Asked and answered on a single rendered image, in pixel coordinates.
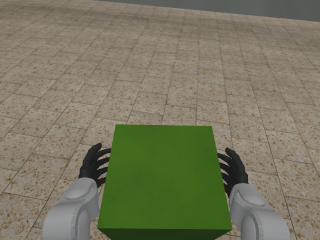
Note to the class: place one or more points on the carton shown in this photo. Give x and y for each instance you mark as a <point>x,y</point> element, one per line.
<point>164,182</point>

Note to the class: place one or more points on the robot left hand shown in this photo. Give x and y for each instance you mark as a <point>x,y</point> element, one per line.
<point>91,164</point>

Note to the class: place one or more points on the robot right hand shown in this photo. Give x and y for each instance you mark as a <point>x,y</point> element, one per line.
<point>235,170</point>

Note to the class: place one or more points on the right robot forearm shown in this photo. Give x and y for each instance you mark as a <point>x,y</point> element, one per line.
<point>253,215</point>

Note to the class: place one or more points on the left robot forearm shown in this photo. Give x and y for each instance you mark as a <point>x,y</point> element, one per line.
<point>71,218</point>

